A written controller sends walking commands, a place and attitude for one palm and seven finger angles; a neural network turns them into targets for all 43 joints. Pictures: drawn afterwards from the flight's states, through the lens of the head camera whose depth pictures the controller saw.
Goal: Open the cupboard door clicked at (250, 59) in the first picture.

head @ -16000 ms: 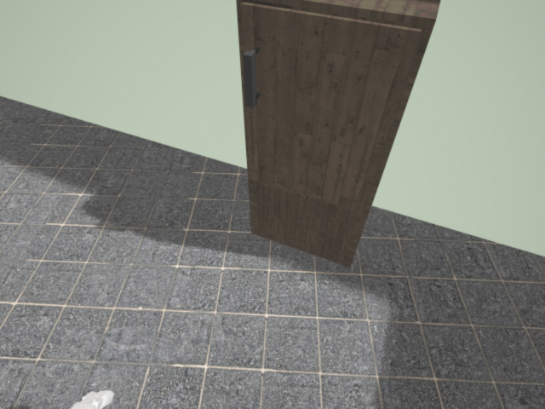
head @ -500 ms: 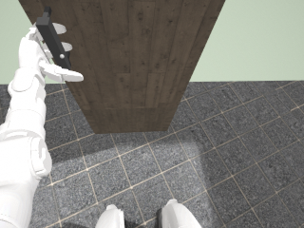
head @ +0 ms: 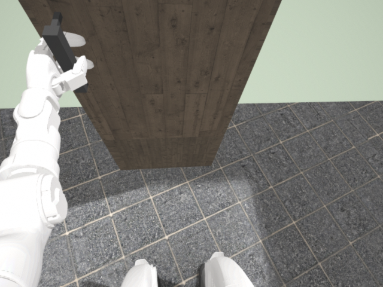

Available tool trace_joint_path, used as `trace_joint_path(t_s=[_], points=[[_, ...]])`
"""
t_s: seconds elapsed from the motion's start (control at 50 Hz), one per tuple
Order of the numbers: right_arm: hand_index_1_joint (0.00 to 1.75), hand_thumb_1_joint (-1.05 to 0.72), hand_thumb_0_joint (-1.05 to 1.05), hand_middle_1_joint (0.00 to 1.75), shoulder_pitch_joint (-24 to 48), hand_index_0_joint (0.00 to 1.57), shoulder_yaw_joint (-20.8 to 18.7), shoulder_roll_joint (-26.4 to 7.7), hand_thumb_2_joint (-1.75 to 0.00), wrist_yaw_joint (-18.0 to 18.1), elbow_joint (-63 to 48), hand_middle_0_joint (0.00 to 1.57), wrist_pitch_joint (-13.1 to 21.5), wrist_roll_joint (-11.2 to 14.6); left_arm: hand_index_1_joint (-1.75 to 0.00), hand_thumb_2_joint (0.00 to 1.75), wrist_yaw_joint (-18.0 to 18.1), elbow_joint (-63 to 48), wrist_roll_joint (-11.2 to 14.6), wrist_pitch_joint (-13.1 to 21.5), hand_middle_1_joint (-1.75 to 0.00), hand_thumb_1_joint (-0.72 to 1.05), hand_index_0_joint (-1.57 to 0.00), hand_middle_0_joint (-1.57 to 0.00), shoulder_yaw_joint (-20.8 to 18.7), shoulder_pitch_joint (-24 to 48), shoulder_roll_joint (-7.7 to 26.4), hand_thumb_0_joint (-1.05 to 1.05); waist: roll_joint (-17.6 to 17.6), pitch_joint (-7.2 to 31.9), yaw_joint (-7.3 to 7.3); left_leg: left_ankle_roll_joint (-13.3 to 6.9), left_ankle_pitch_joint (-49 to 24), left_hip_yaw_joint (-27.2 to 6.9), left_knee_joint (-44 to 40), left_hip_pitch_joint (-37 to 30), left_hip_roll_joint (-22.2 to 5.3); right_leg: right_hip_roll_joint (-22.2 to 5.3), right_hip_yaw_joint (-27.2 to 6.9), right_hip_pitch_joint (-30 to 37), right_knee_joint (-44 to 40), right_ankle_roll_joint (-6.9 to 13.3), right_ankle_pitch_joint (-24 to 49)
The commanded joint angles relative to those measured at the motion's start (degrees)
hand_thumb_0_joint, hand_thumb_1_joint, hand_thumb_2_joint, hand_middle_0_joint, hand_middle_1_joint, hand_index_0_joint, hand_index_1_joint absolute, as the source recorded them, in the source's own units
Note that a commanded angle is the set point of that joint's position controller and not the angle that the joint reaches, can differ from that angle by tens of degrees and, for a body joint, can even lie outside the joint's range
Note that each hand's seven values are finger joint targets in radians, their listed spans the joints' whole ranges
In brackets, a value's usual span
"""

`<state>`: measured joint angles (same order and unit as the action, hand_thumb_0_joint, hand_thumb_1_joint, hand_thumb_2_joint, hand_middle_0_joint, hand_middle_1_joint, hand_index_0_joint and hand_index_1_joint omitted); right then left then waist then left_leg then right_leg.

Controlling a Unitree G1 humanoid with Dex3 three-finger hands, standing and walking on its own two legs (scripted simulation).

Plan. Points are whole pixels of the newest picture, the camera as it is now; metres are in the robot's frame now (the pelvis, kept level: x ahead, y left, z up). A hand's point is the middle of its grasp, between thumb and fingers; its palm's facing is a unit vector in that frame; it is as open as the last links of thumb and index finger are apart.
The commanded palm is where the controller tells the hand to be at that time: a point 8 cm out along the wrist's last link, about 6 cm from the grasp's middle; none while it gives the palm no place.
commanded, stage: close the thumb around the handle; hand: left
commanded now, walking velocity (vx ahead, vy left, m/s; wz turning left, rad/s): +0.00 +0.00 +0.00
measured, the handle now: (70, 55) +0.57 +0.20 +0.09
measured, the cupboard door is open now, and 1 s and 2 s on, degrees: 0 27 40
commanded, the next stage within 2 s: pull the door open along its arc in 0.08 s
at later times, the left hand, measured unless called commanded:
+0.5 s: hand (81, 87) +0.49 +0.17 +0.09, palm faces -0.04 -1.00 -0.02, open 5.7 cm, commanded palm +0.44 +0.22 +0.09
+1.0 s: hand (115, 151) +0.35 +0.10 +0.09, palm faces +0.39 -0.92 +0.00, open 5.9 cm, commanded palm +0.29 +0.15 +0.09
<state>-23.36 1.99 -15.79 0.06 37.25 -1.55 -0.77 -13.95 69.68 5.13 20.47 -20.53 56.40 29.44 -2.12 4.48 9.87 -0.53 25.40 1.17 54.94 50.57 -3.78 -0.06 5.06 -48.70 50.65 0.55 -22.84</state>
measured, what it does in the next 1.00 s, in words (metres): stands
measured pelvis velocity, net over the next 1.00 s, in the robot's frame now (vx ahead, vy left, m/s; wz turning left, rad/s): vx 0.01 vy -0.02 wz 0.02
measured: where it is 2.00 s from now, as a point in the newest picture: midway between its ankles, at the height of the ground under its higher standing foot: outside the picture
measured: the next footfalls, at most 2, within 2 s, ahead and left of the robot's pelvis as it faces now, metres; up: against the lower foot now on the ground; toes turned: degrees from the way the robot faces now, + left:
none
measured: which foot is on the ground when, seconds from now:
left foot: down 0.00-1.00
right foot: down 0.00-1.00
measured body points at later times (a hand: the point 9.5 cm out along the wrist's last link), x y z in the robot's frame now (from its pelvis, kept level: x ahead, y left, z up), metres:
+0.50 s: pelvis +0.02 +0.00 +0.01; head +0.12 +0.00 +0.45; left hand +0.48 +0.22 +0.09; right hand +0.02 -0.26 -0.11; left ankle +0.00 +0.11 -0.68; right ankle +0.01 -0.12 -0.68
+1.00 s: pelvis +0.01 -0.02 +0.02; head +0.05 -0.03 +0.47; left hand +0.32 +0.15 +0.09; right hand +0.18 -0.23 -0.08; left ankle +0.00 +0.11 -0.68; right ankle +0.01 -0.12 -0.68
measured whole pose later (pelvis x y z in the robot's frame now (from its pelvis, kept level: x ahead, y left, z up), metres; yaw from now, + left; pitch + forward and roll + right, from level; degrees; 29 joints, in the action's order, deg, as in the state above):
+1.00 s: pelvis +0.01 -0.02 +0.02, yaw +1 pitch +10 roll +0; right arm -11.3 0.4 -11.1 -1.5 32.7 -0.9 -2.4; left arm 24.7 17.5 -0.2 13.7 -0.4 8.0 -2.8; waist -2.2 5.7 0.2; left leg 0.9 23.3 2.0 46.1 32.3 -2.4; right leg -1.0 4.2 -32.5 46.3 1.5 -23.4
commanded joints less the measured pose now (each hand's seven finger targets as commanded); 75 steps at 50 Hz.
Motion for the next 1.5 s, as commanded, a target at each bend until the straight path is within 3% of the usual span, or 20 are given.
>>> trace_joint_path(t_s=[0.0,0.04,0.16,0.22,0.3,0.36,0.4,0.6,0.62,0.64,0.66,0.72,0.78,0.84,0.98,1.04,1.28,1.36,1.4,1.48], points=[[0.30,-0.90,0.00,0.30,-10.87,0.20,-3.60,-10.04,-0.90,0.66,-1.58,0.20,0.81,-0.23,-1.35,0.90,-1.00,-13.39,0.84,4.00,-1.35,0.90,-0.40,-0.40,0.65,29.63,9.95,0.00,-6.76,28.42,3.21,-1.02,-23.98,-4.08,-4.15,-23.55,2.25,3.26,-2.40,8.12,-4.88,0.25,20.06],[0.30,-0.90,0.00,0.30,-11.06,0.20,-3.58,-10.25,-0.90,0.70,-1.92,0.20,0.68,-0.24,-1.35,0.90,-0.52,-13.45,0.50,3.99,-1.35,0.90,-0.40,-0.40,-1.52,29.32,12.86,0.00,-5.73,27.93,2.48,-1.14,-22.57,-3.96,-4.60,-21.50,2.47,3.17,-2.62,9.91,-4.88,0.27,19.75],[0.30,-0.90,0.00,0.30,-10.61,0.20,-3.79,-9.75,-0.90,0.32,-2.14,0.20,0.63,-0.19,-1.35,0.90,-0.08,-15.18,-0.16,4.61,-1.35,0.90,-0.40,-0.40,1.59,27.73,9.19,0.00,-7.54,28.54,2.59,-1.00,-24.67,-3.73,-4.43,-23.85,2.38,3.21,-2.55,8.98,-4.91,0.31,20.88],[0.30,-0.90,0.00,0.30,-10.55,0.20,-3.78,-10.32,-0.90,0.60,-3.08,0.20,0.07,0.04,-1.35,0.90,-0.71,-14.97,-0.29,4.91,-1.35,0.90,-0.40,-0.40,-4.69,21.91,16.85,0.00,-6.51,30.71,-0.20,-1.12,-26.34,-3.18,-4.72,-22.51,2.61,3.16,-3.03,13.65,-4.40,0.50,23.82],[0.30,-0.90,0.00,0.30,-8.99,0.20,-3.87,-9.70,-0.90,0.50,-4.99,0.20,-0.28,0.35,-1.35,0.90,-2.10,-19.84,1.25,5.33,-1.35,0.90,-0.40,-0.40,-4.14,16.10,14.59,0.00,-7.64,31.99,-2.02,-1.06,-28.98,-2.32,-5.52,-23.82,2.59,3.13,-2.95,16.62,-4.31,0.53,26.95],[0.30,-0.90,0.00,0.30,-7.87,0.20,-4.08,-9.29,-0.90,0.31,-6.51,0.20,-0.51,0.84,-1.35,0.90,-2.48,-22.09,2.98,4.61,-1.35,0.90,-0.40,-0.40,-3.79,9.16,12.25,0.00,-2.91,30.19,-2.85,-1.50,-27.89,-1.17,-6.58,-21.43,2.81,3.22,-3.23,20.66,-5.29,0.28,29.28],[0.30,-0.90,0.00,0.30,-6.85,0.20,-4.30,-9.17,-0.90,0.29,-7.62,0.20,-0.53,1.14,-1.35,0.90,-2.50,-26.15,4.01,4.62,-1.35,0.90,-0.40,-0.40,-4.45,4.22,11.89,0.00,-3.38,31.31,-4.20,-1.52,-29.40,-0.74,-7.31,-22.01,2.89,3.04,-3.36,23.09,-5.35,0.40,31.36],[0.30,-0.90,0.00,0.30,-0.46,0.20,-5.00,-7.03,-0.90,-0.77,-11.58,0.20,1.05,2.45,-1.35,0.90,-0.49,-47.09,8.01,2.79,-1.35,0.90,-0.40,-0.40,1.30,-23.13,-0.21,0.00,-0.57,25.29,-7.73,-1.49,-34.04,0.96,-11.02,-24.76,2.62,2.06,-3.14,28.28,-7.10,0.24,35.87],[0.30,-0.90,0.00,0.30,1.70,0.20,-5.14,-5.18,-0.90,-0.86,-11.74,0.20,1.67,2.17,-1.35,0.90,8.54,-51.60,11.66,2.20,-1.35,0.90,-0.40,-0.40,-6.67,-23.03,-1.73,0.00,0.57,24.28,-12.56,-0.43,-32.68,1.02,-11.56,-22.26,3.04,2.34,-1.88,28.70,-7.82,0.10,33.84],[0.30,-0.90,0.00,0.30,2.68,0.20,-4.96,-4.98,-0.90,-1.40,-11.58,0.20,2.33,2.11,-1.35,0.90,12.82,-51.61,10.12,0.91,-1.35,0.90,-0.40,-0.40,-0.40,-26.64,-8.69,0.00,-0.43,20.79,-10.13,-0.05,-30.29,1.41,-12.22,-22.95,3.18,2.45,-1.51,27.07,-8.25,-0.14,31.61],[0.30,-0.90,0.00,0.30,2.92,0.20,-5.01,-5.03,-0.90,-1.72,-11.17,0.20,2.76,2.14,-1.35,0.90,15.74,-52.75,9.46,0.42,-1.35,0.90,-0.40,-0.40,0.75,-27.64,-10.73,0.00,1.82,18.62,-9.63,0.22,-29.25,0.88,-12.57,-22.75,2.92,2.36,-0.79,25.69,-8.57,-0.16,29.60],[0.30,-0.90,0.00,0.30,4.58,0.20,-5.09,-4.03,-0.90,-2.30,-11.25,0.20,3.42,0.86,-1.35,0.90,24.19,-60.04,4.33,0.26,-1.35,0.90,-0.40,-0.40,3.43,-31.70,-13.47,0.00,-1.17,20.45,-10.59,0.38,-30.76,1.16,-12.36,-24.74,3.11,1.70,-1.26,26.73,-7.58,0.17,29.64],[0.30,-0.90,0.00,0.30,5.96,0.20,-4.97,-3.41,-0.90,-2.50,-10.88,0.20,3.16,-0.59,-1.35,0.90,32.07,-62.03,-2.01,-0.89,-1.35,0.90,-0.40,-0.40,9.44,-32.34,-18.48,0.00,2.87,18.04,-9.44,0.26,-26.93,0.43,-12.59,-24.35,2.86,1.25,-1.05,25.25,-7.88,0.19,26.09],[0.30,-0.90,0.00,0.30,8.40,0.20,-4.87,-2.87,-0.90,-2.00,-10.87,0.20,2.82,-1.31,-1.35,0.90,36.96,-64.39,-5.29,-1.64,-1.35,0.90,-0.40,-0.40,14.56,-30.66,-23.51,0.00,2.77,17.88,-8.86,0.44,-21.89,0.11,-13.18,-24.80,3.05,0.69,-1.36,24.92,-8.45,0.42,22.13],[0.30,-0.90,0.00,0.30,12.26,0.20,-4.38,-1.81,-0.90,-0.32,-11.14,0.20,2.83,-2.22,-1.35,0.90,40.27,-68.52,-7.72,-2.74,-1.35,0.90,-0.40,-0.40,22.85,-35.47,-30.02,0.00,6.06,16.95,-8.61,-0.04,-17.46,0.01,-14.08,-26.19,3.27,0.04,-2.28,27.04,-11.25,0.37,19.34],[0.30,-0.90,0.00,0.30,13.50,0.20,-4.20,-1.24,-0.90,-0.28,-11.74,0.20,3.05,-2.25,-1.35,0.90,39.93,-72.64,-8.20,-2.70,-1.35,0.90,-0.40,-0.40,26.46,-39.68,-32.45,0.00,4.19,16.52,-9.16,-0.06,-17.94,0.30,-14.36,-27.18,3.43,-0.34,-2.54,28.15,-11.64,0.60,20.47],[0.30,-0.90,0.00,0.30,16.85,0.20,-3.67,0.53,-0.90,-0.89,-15.34,0.20,5.15,-2.44,-1.35,0.90,43.09,-87.68,-11.17,-4.56,-1.35,0.90,-0.40,-0.40,36.37,-67.29,-37.81,0.00,8.28,9.79,-10.16,-0.38,-15.75,-0.42,-13.40,-26.36,4.04,-1.75,-4.42,29.85,-14.58,0.18,19.93],[0.30,-0.90,0.00,0.30,18.53,0.20,-2.95,0.83,-0.90,-0.22,-13.85,0.20,5.75,-2.79,-1.35,0.90,45.38,-86.79,-10.48,-4.80,-1.35,0.90,-0.40,-0.40,34.35,-56.79,-36.33,0.00,6.35,6.78,-8.89,-0.21,-11.36,-0.78,-11.65,-25.08,4.78,-2.61,-6.76,25.76,-16.87,-0.17,12.07],[0.30,-0.90,0.00,0.30,19.27,0.20,-2.94,1.09,-0.90,0.25,-13.29,0.20,5.80,-2.99,-1.34,0.84,46.06,-84.47,-10.18,-5.06,-1.34,0.76,-0.39,-0.39,33.09,-55.99,-36.15,0.00,5.92,6.00,-9.60,-0.07,-9.95,-0.95,-11.26,-24.75,4.98,-2.95,-7.76,24.86,-18.07,-0.07,7.56],[0.30,-0.90,0.00,0.30,18.97,0.20,-2.94,1.28,-0.90,0.76,-12.85,0.20,5.70,-3.03,-1.30,0.72,45.70,-82.70,-9.72,-5.04,-1.30,0.48,-0.37,-0.37,31.78,-56.24,-35.26,0.00,8.67,9.96,-9.97,-0.09,-11.02,-1.29,-11.49,-24.53,5.16,-3.59,-8.76,27.75,-17.71,-0.66,11.51]])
